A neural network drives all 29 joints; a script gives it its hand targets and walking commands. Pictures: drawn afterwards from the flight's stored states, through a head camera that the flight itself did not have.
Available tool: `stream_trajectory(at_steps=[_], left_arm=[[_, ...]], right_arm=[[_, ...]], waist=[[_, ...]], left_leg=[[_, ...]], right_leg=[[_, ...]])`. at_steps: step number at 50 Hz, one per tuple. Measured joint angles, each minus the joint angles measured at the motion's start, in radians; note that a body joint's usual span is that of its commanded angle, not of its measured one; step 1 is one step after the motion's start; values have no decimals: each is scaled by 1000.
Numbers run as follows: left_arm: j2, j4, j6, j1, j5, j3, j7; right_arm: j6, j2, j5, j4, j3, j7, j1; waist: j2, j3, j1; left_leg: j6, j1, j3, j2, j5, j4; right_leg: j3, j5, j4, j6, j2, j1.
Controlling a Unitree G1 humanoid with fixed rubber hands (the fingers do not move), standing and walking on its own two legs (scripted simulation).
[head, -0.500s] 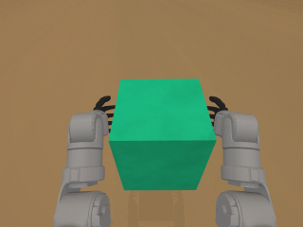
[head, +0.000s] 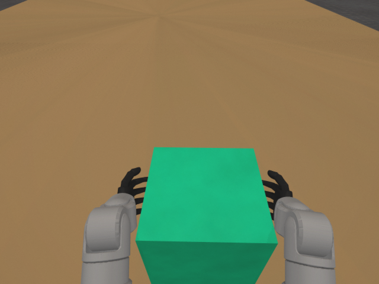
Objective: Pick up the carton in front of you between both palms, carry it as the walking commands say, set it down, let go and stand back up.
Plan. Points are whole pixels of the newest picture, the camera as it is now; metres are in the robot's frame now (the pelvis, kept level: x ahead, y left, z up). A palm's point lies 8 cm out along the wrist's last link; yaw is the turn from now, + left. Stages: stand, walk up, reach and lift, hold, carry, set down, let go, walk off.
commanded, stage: carry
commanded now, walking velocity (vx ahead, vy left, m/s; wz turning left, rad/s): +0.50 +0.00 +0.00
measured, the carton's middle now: (202, 221) +0.27 +0.00 +0.02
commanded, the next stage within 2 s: none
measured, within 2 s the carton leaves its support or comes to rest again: neither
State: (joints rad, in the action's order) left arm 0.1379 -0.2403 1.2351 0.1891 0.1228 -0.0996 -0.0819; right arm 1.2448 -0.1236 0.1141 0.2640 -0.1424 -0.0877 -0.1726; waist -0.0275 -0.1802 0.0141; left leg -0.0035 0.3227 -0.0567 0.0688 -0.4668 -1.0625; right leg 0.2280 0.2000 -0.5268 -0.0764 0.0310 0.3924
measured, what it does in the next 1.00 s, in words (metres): walks ahead: left foot, then right foot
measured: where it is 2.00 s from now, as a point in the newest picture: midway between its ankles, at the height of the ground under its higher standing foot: outside the picture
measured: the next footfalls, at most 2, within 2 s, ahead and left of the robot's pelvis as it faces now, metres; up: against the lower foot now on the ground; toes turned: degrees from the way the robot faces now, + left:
left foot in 0.34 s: +0.36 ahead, +0.13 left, +0.00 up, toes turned -9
right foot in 0.54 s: +0.29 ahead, -0.10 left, +0.00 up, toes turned -2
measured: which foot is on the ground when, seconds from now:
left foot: up 0.00-0.32, down 0.34-1.00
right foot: down 0.00-0.36, up 0.38-0.52, down 0.54-1.00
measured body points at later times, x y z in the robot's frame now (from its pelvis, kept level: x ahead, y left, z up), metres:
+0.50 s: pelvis +0.25 +0.04 +0.01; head +0.25 +0.06 +0.46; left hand +0.53 +0.18 +0.07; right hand +0.52 -0.12 +0.07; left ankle +0.32 +0.12 -0.73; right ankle +0.19 -0.08 -0.71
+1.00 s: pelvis +0.33 +0.02 +0.00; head +0.30 +0.02 +0.45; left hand +0.61 +0.16 +0.09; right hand +0.60 -0.14 +0.08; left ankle +0.32 +0.12 -0.73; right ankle +0.26 -0.09 -0.73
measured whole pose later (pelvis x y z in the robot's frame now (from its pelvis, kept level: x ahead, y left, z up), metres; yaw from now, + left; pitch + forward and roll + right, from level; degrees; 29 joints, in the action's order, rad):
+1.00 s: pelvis +0.33 +0.02 +0.00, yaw -2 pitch +3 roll +0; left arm 0.14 -0.27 1.22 0.19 0.12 -0.13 -0.08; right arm 1.22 -0.14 0.12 0.26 -0.13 -0.09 -0.19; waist 0.00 -0.14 0.00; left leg 0.01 0.31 -0.20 0.08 -0.32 -0.57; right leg 0.14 0.39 -0.55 0.01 0.06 0.21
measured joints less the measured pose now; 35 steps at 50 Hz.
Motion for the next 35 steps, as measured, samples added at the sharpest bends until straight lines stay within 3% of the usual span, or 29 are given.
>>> stream_trajectory(at_steps=[3,11,16,17,19,21,25,29,35], left_arm=[[-4,-1,4,-25,-5,-7,0],[-3,-47,-16,-17,-14,-12,0],[0,-55,-4,0,-6,-9,1],[-5,-53,-3,5,-6,-14,2],[-23,-28,-1,19,-11,-29,3],[-27,-8,2,21,-12,-36,3],[2,-22,-13,5,-1,-39,2],[-1,-59,-34,-10,-1,-12,2],[-2,-75,-23,-7,-2,-11,3]], right_arm=[[2,-12,10,-17,7,0,7],[-16,-11,9,28,17,0,-2],[-12,-12,3,38,5,0,-10],[-16,-14,4,28,7,0,-17],[-34,-17,12,-24,18,0,-36],[-38,-18,16,-54,22,0,-41],[-46,-14,5,-27,16,0,-15],[-69,-11,-8,19,18,0,8],[-47,-11,-6,39,16,0,-2]], waist=[[9,8,8],[25,18,9],[24,20,0],[30,20,-3],[70,35,-12],[74,59,-15],[58,108,-18],[63,117,-26],[32,44,-25]], left_leg=[[6,144,-11,13,97,-3],[-12,251,-58,39,328,434],[-6,148,-132,5,481,623],[21,127,-146,-3,489,627],[69,136,-170,-22,389,557],[85,119,-176,-20,342,557],[72,56,-175,-13,350,634],[61,7,-173,-28,314,633],[35,-24,-162,-14,230,579]], right_leg=[[-4,-2,86,12,-4,-84],[-21,47,236,47,-3,-287],[-38,197,130,101,21,-362],[-47,246,60,113,33,-351],[-94,280,-138,125,68,-265],[-137,333,-254,125,52,-177],[-132,307,-113,111,28,-98],[-104,16,58,103,47,-122],[-93,114,48,98,39,-178]])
